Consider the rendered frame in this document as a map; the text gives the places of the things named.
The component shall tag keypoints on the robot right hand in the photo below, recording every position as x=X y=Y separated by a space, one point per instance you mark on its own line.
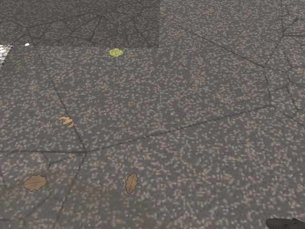
x=276 y=223

